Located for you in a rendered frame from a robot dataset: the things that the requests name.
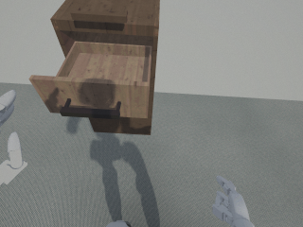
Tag robot right hand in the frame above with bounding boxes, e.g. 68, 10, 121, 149
212, 175, 250, 226

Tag robot left hand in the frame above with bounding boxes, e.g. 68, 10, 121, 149
0, 90, 27, 186

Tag handle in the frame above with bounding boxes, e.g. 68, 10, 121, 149
70, 10, 128, 24
60, 98, 121, 120

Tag drawer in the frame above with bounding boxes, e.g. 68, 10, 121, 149
29, 41, 152, 118

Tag cabinet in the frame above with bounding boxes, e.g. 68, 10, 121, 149
50, 0, 160, 135

